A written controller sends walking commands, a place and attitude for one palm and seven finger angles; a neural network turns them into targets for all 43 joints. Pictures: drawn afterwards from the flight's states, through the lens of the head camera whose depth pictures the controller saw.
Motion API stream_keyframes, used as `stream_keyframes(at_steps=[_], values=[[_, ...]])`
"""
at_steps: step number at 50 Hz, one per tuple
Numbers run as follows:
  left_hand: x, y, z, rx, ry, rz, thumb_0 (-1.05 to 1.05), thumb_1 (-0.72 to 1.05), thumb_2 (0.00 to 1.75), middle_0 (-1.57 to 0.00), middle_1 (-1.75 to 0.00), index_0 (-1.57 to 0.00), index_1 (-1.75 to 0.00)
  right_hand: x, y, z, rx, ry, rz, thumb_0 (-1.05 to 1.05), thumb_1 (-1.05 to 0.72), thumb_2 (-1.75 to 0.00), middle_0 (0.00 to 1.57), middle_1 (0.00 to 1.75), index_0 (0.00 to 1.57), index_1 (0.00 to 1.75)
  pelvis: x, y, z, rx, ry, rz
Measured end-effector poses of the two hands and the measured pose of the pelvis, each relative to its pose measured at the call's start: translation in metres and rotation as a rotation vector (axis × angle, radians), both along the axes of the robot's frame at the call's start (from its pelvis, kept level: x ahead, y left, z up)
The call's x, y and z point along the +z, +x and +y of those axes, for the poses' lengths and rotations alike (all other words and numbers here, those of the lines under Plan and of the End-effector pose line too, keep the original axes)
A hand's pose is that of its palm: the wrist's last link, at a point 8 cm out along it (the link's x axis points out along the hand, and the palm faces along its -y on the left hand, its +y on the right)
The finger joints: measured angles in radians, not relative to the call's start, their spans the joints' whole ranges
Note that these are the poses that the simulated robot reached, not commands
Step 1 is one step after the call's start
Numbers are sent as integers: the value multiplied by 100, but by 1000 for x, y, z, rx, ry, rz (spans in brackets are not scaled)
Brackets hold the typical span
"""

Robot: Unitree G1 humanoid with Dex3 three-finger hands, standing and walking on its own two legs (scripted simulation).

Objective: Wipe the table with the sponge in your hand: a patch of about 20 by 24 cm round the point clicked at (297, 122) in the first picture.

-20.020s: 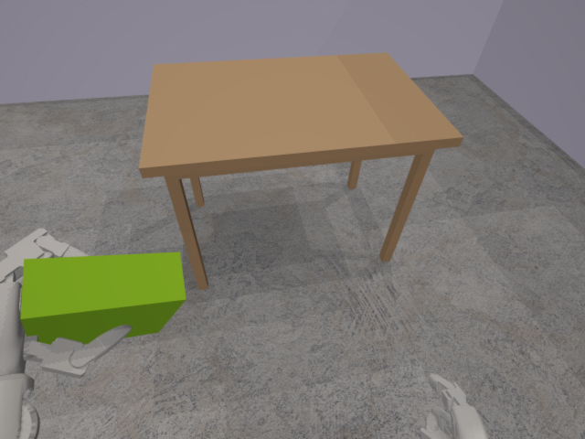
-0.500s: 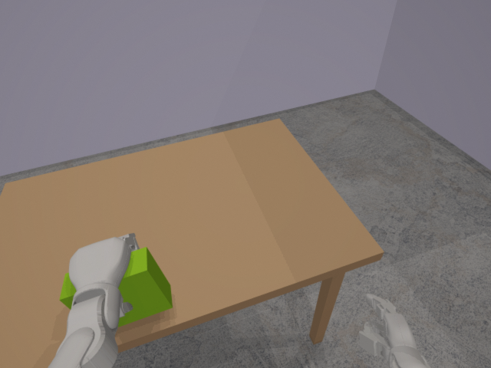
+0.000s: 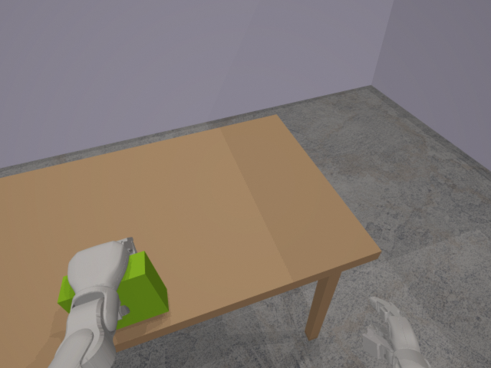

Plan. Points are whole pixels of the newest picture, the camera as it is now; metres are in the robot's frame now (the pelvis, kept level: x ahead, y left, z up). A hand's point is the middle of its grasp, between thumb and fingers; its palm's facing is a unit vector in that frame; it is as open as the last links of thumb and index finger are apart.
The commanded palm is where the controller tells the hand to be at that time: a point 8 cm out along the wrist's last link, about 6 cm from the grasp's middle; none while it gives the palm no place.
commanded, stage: lower the sponge onto the table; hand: left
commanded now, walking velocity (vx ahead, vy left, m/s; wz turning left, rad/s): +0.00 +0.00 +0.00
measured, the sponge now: (123, 301) +0.22 +0.28 -0.05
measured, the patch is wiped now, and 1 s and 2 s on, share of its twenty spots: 0.00 0.10 0.25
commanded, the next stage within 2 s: wipe forward along the first lane in 0.52 s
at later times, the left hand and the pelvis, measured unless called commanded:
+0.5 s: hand (116, 287) +0.23 +0.28 -0.01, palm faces -0.10 -0.09 -0.99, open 9.6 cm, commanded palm +0.21 +0.28 +0.05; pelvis -0.01 +0.00 +0.00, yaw +1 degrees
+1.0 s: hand (116, 273) +0.25 +0.29 -0.02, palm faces -0.14 -0.06 -0.99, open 9.7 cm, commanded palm +0.25 +0.30 +0.03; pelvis -0.02 -0.01 -0.01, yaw +1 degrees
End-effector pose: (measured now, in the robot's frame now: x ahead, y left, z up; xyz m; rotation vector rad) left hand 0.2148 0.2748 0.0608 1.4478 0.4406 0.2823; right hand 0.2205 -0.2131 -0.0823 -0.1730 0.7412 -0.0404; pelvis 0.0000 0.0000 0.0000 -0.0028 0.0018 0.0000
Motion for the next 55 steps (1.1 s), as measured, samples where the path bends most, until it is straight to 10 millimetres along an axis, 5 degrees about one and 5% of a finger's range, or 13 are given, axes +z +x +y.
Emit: stream_keyframes(at_steps=[30,55], values=[[-17,2,1,17,17,32,-1,-47,104,-81,-136,-81,-135,-10,-16,-3,-19,4,33,1,-91,-90,20,30,20,30,-4,-9,-3,12,-1,24],[-21,39,18,-6,68,78,0,-61,116,-86,-133,-86,-134,-44,-84,-47,-126,-42,186,1,-91,-90,20,30,20,30,-15,-25,-17,13,-1,105]])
